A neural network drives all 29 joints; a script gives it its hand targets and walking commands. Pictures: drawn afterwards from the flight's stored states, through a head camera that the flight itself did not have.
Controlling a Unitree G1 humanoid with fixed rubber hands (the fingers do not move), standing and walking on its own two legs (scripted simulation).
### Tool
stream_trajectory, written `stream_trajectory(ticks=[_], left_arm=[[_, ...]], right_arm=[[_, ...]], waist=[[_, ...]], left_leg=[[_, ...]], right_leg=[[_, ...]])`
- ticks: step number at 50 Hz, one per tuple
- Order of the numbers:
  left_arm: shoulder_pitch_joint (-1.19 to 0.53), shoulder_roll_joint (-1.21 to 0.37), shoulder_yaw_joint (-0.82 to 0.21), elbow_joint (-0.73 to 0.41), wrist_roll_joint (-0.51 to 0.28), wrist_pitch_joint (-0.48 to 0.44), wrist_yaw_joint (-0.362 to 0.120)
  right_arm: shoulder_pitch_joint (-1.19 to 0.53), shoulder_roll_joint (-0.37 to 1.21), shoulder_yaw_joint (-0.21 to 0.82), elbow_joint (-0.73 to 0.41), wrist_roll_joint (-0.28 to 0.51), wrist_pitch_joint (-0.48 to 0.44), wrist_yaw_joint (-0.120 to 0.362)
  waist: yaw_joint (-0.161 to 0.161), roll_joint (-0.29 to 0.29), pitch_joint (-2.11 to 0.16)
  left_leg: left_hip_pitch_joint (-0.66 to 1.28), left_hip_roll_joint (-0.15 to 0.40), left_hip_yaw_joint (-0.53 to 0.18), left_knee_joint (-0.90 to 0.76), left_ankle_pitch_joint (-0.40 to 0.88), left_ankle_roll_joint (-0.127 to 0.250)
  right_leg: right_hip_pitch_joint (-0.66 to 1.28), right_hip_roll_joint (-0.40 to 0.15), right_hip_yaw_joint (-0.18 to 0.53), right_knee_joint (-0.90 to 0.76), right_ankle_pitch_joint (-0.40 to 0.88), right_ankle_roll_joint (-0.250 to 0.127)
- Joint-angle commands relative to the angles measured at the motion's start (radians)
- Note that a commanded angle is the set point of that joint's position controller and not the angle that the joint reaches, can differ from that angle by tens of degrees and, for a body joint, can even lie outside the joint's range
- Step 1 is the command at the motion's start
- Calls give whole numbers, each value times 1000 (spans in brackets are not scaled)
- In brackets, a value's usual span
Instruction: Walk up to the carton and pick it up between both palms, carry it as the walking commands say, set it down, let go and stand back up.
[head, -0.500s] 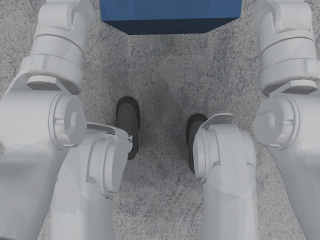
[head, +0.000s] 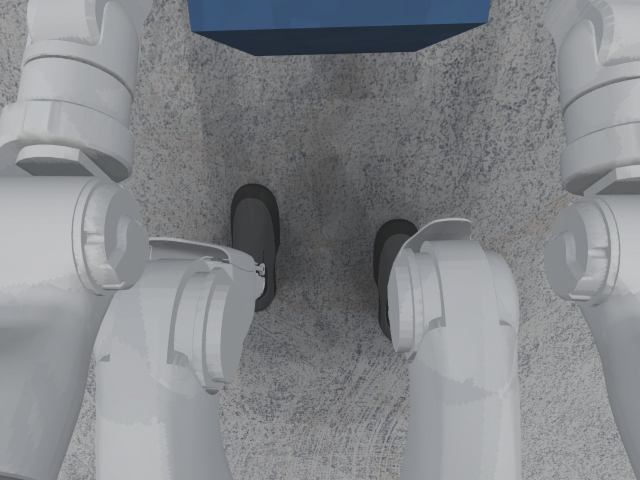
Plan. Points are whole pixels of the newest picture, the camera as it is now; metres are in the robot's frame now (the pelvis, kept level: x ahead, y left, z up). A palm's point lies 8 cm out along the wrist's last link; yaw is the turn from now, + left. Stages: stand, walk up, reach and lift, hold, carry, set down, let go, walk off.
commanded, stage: set down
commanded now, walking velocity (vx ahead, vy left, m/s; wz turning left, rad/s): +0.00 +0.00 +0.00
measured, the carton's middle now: out of the picture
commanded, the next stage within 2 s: let go in 1.24 s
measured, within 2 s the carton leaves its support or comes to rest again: neither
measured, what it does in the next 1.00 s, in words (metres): rises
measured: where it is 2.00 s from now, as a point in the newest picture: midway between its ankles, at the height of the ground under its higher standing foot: (327, 284)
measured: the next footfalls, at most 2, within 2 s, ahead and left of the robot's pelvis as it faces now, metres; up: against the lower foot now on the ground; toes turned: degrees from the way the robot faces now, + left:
none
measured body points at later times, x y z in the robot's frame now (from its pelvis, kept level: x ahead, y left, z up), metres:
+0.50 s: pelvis +0.00 +0.00 +0.04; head +0.35 -0.03 +0.31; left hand +0.58 +0.16 -0.07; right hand +0.57 -0.23 -0.07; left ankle +0.16 +0.11 -0.35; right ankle +0.10 -0.12 -0.35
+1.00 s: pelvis +0.02 +0.00 +0.18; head +0.35 -0.03 +0.47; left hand +0.58 +0.15 +0.09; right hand +0.56 -0.24 +0.09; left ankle +0.16 +0.11 -0.35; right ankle +0.10 -0.12 -0.35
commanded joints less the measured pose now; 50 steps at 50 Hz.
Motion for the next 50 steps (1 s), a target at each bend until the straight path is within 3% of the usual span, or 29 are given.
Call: stream_trajectory(ticks=[1,2,3,4,7,10,11,13,15,16,17,18,19,21,24,26,28,30,32,33,34,37,38,39,40,43,46,48,50], left_arm=[[-110,160,-100,-291,-76,9,29],[-88,139,-123,-314,-86,29,32],[-96,167,-100,-334,-66,45,37],[-84,146,-96,-272,-62,60,37],[-72,166,-52,-313,-61,83,29],[-80,163,-63,-318,-45,111,30],[-133,183,-69,-444,-41,115,36],[-86,178,-37,-408,-16,139,39],[-58,149,-66,-346,-11,164,36],[-71,155,-48,-383,6,168,34],[-75,171,-31,-469,-5,169,34],[-49,165,-32,-477,19,171,41],[-23,147,-41,-417,6,187,36],[-19,182,-8,-538,29,206,39],[3,179,-13,-550,31,247,34],[-5,167,-8,-646,16,272,37],[26,170,-8,-590,28,298,32],[52,171,-1,-715,39,302,37],[65,196,22,-596,48,321,36],[30,168,0,-684,27,329,32],[67,174,13,-642,45,332,30],[54,116,-19,-702,24,345,24],[107,93,-33,-612,18,350,22],[75,136,-3,-669,46,344,26],[82,143,-8,-732,42,352,28],[119,111,1,-639,51,348,29],[160,133,9,-696,38,343,24],[122,133,-6,-738,32,338,18],[144,128,-3,-686,48,337,19]], right_arm=[[-211,-168,58,-334,60,8,-20],[-172,-198,28,-306,37,21,-21],[-209,-173,40,-349,50,37,-22],[-164,-172,43,-265,31,51,-17],[-215,-165,33,-395,34,66,-13],[-197,-191,-34,-339,-7,90,-13],[-220,-172,-20,-379,11,104,-16],[-172,-147,-7,-379,21,121,-16],[-132,-152,-31,-265,1,143,-8],[-163,-149,-36,-315,10,147,0],[-130,-146,-27,-345,0,154,0],[-153,-162,-32,-378,6,158,-9],[-146,-155,-35,-356,2,165,1],[-109,-159,-54,-433,-12,182,-8],[-133,-168,-48,-494,6,226,-3],[-128,-213,-62,-582,-8,245,-3],[-83,-189,-58,-501,-13,273,6],[-72,-204,-89,-585,-36,274,8],[-99,-194,-65,-552,-17,293,12],[-88,-182,-48,-580,-3,300,16],[-106,-158,-43,-608,13,304,19],[-47,-172,-68,-566,-17,307,21],[-22,-187,-101,-533,-39,308,21],[-41,-176,-86,-559,-23,308,32],[-15,-219,-124,-582,-49,310,27],[-29,-181,-86,-519,-27,304,35],[22,-164,-74,-524,-39,303,36],[-24,-201,-77,-642,-18,297,30],[12,-162,-60,-550,9,300,41]], waist=[[14,-98,-2113],[-35,-86,-2087],[29,-92,-2100],[-13,-100,-2033],[21,-139,-2024],[-17,-112,-1941],[11,-73,-2015],[27,-107,-2028],[2,-72,-1904],[32,-56,-1879],[13,-94,-1963],[52,-65,-1999],[30,-95,-1971],[38,-115,-2030],[65,-68,-2070],[25,-94,-2170],[33,-90,-2087],[27,-78,-2181],[59,-108,-2144],[50,-96,-2192],[95,-87,-2134],[15,-84,-2156],[-6,-95,-2156],[49,-50,-2114],[4,-56,-2264],[36,-76,-2094],[45,-105,-2187],[46,-67,-2233],[71,-51,-2118]], left_leg=[[1195,-31,-34,8,405,-22],[1204,-31,-39,3,367,-29],[1181,-39,-24,-21,339,-24],[1170,-34,-35,-33,287,-23],[1092,-34,-25,-88,206,-17],[1038,-35,-14,-137,127,-20],[1118,-39,-24,-154,168,-19],[1119,-43,-10,-161,173,-18],[1083,-37,-10,-193,91,-20],[1118,-40,-21,-228,77,-19],[1164,-48,-36,-226,142,-16],[1189,-50,-22,-226,194,-17],[1167,-57,-8,-238,174,-18],[1191,-62,-17,-264,203,-17],[1250,-67,-2,-298,215,-15],[1312,-78,1,-305,290,-15],[1314,-72,-20,-349,218,-19],[1409,-82,-24,-386,298,-25],[1362,-76,-14,-418,253,-15],[1416,-73,-19,-428,287,-18],[1391,-73,-6,-439,287,-9],[1455,-79,-21,-494,346,-28],[1480,-78,-40,-512,337,-25],[1492,-80,-22,-525,327,-29],[1590,-77,-43,-555,389,-44],[1549,-74,-44,-591,415,-28],[1639,-82,-53,-673,479,-29],[1692,-75,-54,-678,518,-28],[1663,-71,-47,-728,504,-25]], right_leg=[[650,-9,-114,-206,402,4],[640,-11,-123,-217,376,-6],[660,-7,-118,-230,345,-4],[618,-9,-125,-253,305,-8],[698,-12,-119,-300,270,-1],[713,1,-118,-346,228,-3],[715,6,-115,-350,252,-12],[784,6,-111,-379,270,-6],[705,3,-103,-422,174,-16],[669,7,-109,-439,140,-16],[731,8,-107,-439,214,-12],[743,15,-99,-440,252,-14],[758,22,-110,-464,242,-11],[835,25,-105,-482,288,-7],[861,34,-94,-536,284,-11],[931,45,-95,-556,364,-11],[869,36,-107,-580,295,-13],[938,45,-116,-603,365,-9],[975,42,-102,-633,330,-1],[983,45,-110,-646,361,-4],[970,38,-84,-671,339,-2],[1035,50,-95,-736,423,-11],[1030,49,-108,-742,412,-10],[998,43,-91,-767,375,-12],[1054,56,-127,-762,456,-9],[1020,49,-101,-815,458,-8],[1181,53,-97,-882,538,7],[1208,54,-76,-908,571,1],[1196,48,-66,-951,556,-6]])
